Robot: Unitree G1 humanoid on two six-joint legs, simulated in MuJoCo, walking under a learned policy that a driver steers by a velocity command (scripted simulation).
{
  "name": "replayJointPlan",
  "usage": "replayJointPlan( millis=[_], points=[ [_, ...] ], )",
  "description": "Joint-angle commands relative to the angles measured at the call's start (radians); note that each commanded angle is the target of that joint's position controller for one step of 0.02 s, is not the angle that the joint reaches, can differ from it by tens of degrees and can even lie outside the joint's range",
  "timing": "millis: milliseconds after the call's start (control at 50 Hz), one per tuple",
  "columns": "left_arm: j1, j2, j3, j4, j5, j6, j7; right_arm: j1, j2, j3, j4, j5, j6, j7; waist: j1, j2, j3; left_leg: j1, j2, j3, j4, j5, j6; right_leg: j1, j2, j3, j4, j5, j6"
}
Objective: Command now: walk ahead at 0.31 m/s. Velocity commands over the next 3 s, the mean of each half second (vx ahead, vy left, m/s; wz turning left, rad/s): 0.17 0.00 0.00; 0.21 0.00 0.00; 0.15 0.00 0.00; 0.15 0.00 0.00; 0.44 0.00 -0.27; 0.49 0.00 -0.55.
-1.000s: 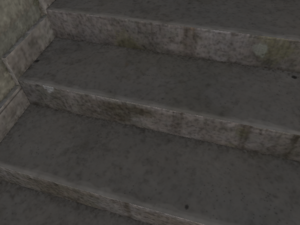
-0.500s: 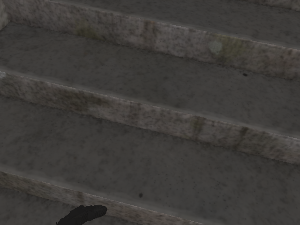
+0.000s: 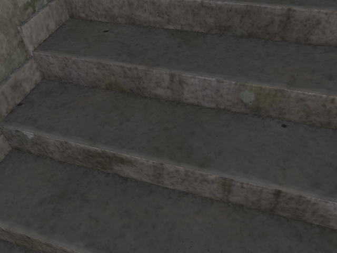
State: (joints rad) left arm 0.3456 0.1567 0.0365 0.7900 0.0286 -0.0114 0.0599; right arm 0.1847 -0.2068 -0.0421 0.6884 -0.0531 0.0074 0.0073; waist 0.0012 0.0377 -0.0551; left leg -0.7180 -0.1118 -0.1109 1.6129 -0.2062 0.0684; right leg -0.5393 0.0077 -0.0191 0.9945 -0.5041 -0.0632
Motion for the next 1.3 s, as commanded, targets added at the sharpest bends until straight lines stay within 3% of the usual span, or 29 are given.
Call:
replayJointPlan(
  millis=[20,80,160,260,320,340,360,380,400,420,480,540,620,680,720,760,780,860,980,1060,1100,1120,1160,1180,1200,1220,1240,1260,1300],
  points=[
    [-0.027,0.088,0.018,-0.007,-0.01,-0.065,-0.013,0.017,0.021,0.011,-0.052,0.008,0.013,0.011,-0.078,-0.13,0.131,-0.256,0.046,0.025,0.03,0.055,-0.014,0.068,-0.137,0.385,-0.603,-0.263,-0.105],
    [0.008,0.101,0.026,-0.002,-0.027,-0.071,0.001,-0.009,-0.031,0.005,-0.059,0.0,0.023,0.026,-0.065,-0.095,0.122,-0.228,0.098,0.079,-0.215,0.132,-0.056,0.145,-0.138,0.35,-0.692,-0.14,-0.138],
    [0.046,0.115,0.038,-0.012,-0.03,-0.089,0.02,-0.062,-0.002,0.007,-0.054,0.038,0.004,0.039,-0.002,-0.171,0.109,0.022,0.143,0.124,-0.641,0.15,-0.071,0.221,-0.174,0.244,-0.806,0.191,-0.125],
    [0.047,0.13,0.05,-0.019,-0.008,-0.084,0.007,-0.011,0.009,-0.008,-0.001,0.015,0.014,0.004,0.036,-0.137,0.118,0.259,0.106,0.203,-0.883,-0.014,-0.021,0.304,-0.209,0.204,-0.771,0.287,-0.168],
    [0.041,0.134,0.049,-0.005,0.004,-0.087,0.0,0.16,0.038,-0.017,0.05,0.046,-0.036,-0.029,-0.05,-0.112,0.093,0.449,0.088,0.202,-1.202,0.008,0.021,0.381,-0.192,0.158,-0.508,0.768,-0.131],
    [0.077,0.097,0.039,0.004,-0.014,-0.094,-0.004,0.19,0.005,-0.026,0.064,0.019,-0.06,-0.04,-0.047,-0.048,0.035,0.57,0.122,0.148,-1.274,0.048,0.01,0.364,-0.161,0.118,-0.363,0.838,-0.098],
    [0.137,0.058,0.022,0.01,-0.008,-0.09,-0.006,0.221,-0.031,-0.028,0.065,0.008,-0.077,-0.04,-0.027,0.021,-0.019,0.678,0.276,-0.033,-1.288,0.238,0.003,0.261,-0.13,0.092,-0.246,0.543,-0.053],
    [0.237,-0.003,0.003,0.013,-0.049,-0.07,-0.016,0.207,-0.087,-0.029,0.061,0.008,-0.075,-0.043,0.032,0.221,-0.035,0.725,0.468,-0.312,-1.329,0.566,0.155,0.108,0.01,0.011,-0.136,0.101,0.017],
    [0.204,0.055,0.02,0.012,0.019,-0.047,-0.12,0.079,-0.081,-0.022,-0.033,0.046,-0.062,-0.008,-0.001,0.226,-0.247,0.785,0.448,-0.531,-1.327,0.412,0.344,0.037,0.059,0.234,0.216,-0.056,0.115],
    [0.157,0.087,0.032,0.026,-0.035,-0.037,-0.051,0.178,0.023,0.004,0.063,0.029,-0.067,-0.023,0.034,-0.052,-0.049,0.628,0.456,-0.235,-1.317,0.463,0.247,0.094,-0.032,0.109,0.105,-0.027,0.079],
    [0.092,0.052,0.015,0.052,-0.003,-0.009,-0.015,0.182,0.045,0.023,0.091,0.024,-0.074,-0.046,0.021,0.039,0.051,0.536,0.328,-0.074,-1.336,0.484,0.106,0.152,-0.049,0.068,-0.014,0.024,0.089],
    [0.167,0.019,0.005,0.114,-0.015,0.017,-0.016,0.213,0.018,0.023,0.106,0.02,-0.07,-0.042,0.029,0.083,-0.01,0.523,0.31,0.01,-1.296,0.645,0.109,0.246,-0.032,0.023,0.018,0.05,0.091],
    [0.071,0.008,-0.005,0.112,-0.019,0.021,0.003,0.202,0.049,0.022,0.108,0.016,-0.053,-0.045,-0.006,0.111,0.07,0.476,0.272,0.03,-1.305,0.409,0.099,0.303,-0.017,-0.025,-0.299,0.051,0.083],
    [0.131,-0.006,-0.013,0.152,0.009,0.007,0.002,0.235,-0.003,-0.01,0.125,0.044,-0.028,-0.033,-0.005,0.079,0.112,0.392,0.235,-0.033,-1.331,-0.244,0.094,0.384,0.013,-0.059,-0.471,0.169,0.027],
    [0.181,0.027,-0.003,0.145,0.022,-0.012,0.002,0.208,-0.012,-0.026,0.104,0.056,-0.015,-0.025,0.018,0.013,0.168,0.283,0.216,-0.068,-1.252,-0.48,0.097,0.378,-0.06,0.047,-0.545,0.006,-0.034],
    [0.222,0.116,0.022,0.15,-0.009,-0.021,0.002,0.09,0.038,-0.009,0.033,0.065,-0.032,-0.015,0.064,-0.287,0.257,0.098,0.059,0.178,-0.944,-0.293,0.038,0.363,-0.259,0.429,-0.839,-0.37,-0.153],
    [0.209,0.127,0.031,0.15,-0.019,-0.027,-0.002,0.05,0.024,-0.011,0.015,0.033,-0.044,-0.011,0.08,-0.313,0.292,0.062,0.098,0.207,-0.768,-0.208,0.016,0.333,-0.365,0.564,-0.939,-0.417,-0.222],
    [0.192,0.089,0.03,0.172,-0.004,-0.068,-0.01,0.039,0.018,-0.021,0.007,0.011,-0.061,0.018,0.041,-0.129,0.197,-0.118,0.14,0.158,-0.351,-0.168,-0.013,0.491,-0.315,0.412,-0.873,0.02,-0.247],
    [0.329,0.094,0.03,0.221,0.018,-0.111,-0.001,-0.25,0.09,0.014,-0.173,0.023,-0.059,-0.008,0.085,-0.103,0.207,-0.883,0.176,0.04,0.498,-0.415,0.023,0.784,-0.38,0.341,-0.838,0.238,-0.241],
    [0.239,0.124,0.026,0.234,0.01,-0.118,-0.008,-0.399,0.075,0.048,-0.315,0.038,-0.039,-0.023,0.051,-0.153,0.252,-0.835,0.252,0.112,0.32,-0.522,0.048,0.593,-0.338,0.106,-0.987,0.337,-0.109],
    [0.183,0.105,0.008,0.241,-0.041,-0.084,-0.01,-0.346,0.122,0.083,-0.347,0.037,-0.02,0.007,0.011,-0.097,0.2,-0.32,0.267,0.232,-0.114,-0.31,0.078,0.279,-0.228,-0.04,-1.148,0.395,-0.107],
    [0.149,0.111,0.004,0.218,-0.073,-0.075,-0.013,-0.288,0.169,0.094,-0.336,0.07,-0.017,0.026,-0.009,-0.092,0.13,0.115,0.243,0.255,-0.332,-0.095,0.104,0.095,-0.227,-0.048,-1.197,0.492,-0.127],
    [0.129,0.32,0.053,0.169,-0.045,-0.102,-0.054,0.108,0.041,0.017,-0.177,0.069,-0.005,0.009,-0.164,-0.208,-0.234,0.553,0.072,0.297,-0.397,-0.04,0.084,0.308,-0.228,-0.078,-0.737,1.501,-0.111],
    [0.093,0.382,0.083,0.167,-0.069,-0.121,-0.075,0.278,-0.034,-0.014,-0.102,0.044,-0.003,-0.001,-0.239,-0.204,-0.31,0.629,0.05,0.259,-0.604,0.017,0.078,0.414,-0.205,-0.072,-0.481,1.575,-0.034],
    [0.153,0.29,0.067,0.156,-0.077,-0.144,-0.095,0.272,-0.097,-0.031,-0.081,0.013,-0.017,-0.013,-0.221,-0.16,-0.344,0.76,0.168,-0.011,-0.759,0.069,0.108,0.27,-0.159,0.014,-0.209,1.107,0.025],
    [0.183,0.145,0.044,0.09,-0.099,-0.136,-0.121,0.3,-0.269,-0.065,-0.039,0.007,-0.027,-0.025,-0.182,0.379,-0.461,0.828,0.526,-0.525,-1.077,0.621,0.226,0.057,0.099,0.056,0.347,0.146,0.088],
    [0.266,0.105,0.051,0.118,-0.048,-0.121,-0.106,0.167,-0.253,-0.066,-0.073,0.025,-0.032,-0.007,-0.09,0.272,-0.548,0.69,0.508,-0.627,-1.123,0.503,0.19,0.121,0.096,0.305,0.712,0.186,0.075],
    [0.234,0.056,0.045,0.087,-0.031,-0.101,-0.089,0.026,-0.211,-0.051,-0.047,0.034,-0.034,0.008,0.018,0.185,-0.42,0.503,0.497,-0.542,-1.156,0.095,0.155,0.068,0.055,0.256,0.777,0.271,0.074],
    [0.111,0.032,0.037,0.04,0.025,-0.063,-0.061,-0.103,-0.023,-0.006,0.007,0.045,-0.042,0.006,0.06,0.08,-0.085,0.223,0.402,-0.368,-1.093,-0.291,0.085,-0.062,-0.034,0.14,0.777,0.398,0.048]
  ],
)
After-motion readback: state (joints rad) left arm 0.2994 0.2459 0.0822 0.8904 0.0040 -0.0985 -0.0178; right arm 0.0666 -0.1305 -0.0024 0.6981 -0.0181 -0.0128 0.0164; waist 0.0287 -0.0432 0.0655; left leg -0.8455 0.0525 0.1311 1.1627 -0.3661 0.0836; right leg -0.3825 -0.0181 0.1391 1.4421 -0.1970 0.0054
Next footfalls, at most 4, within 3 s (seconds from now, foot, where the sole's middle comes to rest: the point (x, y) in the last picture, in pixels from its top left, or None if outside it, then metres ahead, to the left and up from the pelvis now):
0.36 left None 0.23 0.10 -0.72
0.72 right None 0.19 -0.09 -0.72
1.18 left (114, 228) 0.58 0.26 -0.57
1.88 right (156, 240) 0.53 0.11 -0.57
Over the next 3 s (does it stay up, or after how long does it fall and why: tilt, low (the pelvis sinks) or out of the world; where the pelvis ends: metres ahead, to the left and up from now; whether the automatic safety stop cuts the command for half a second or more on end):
stays up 1.05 0.29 0.35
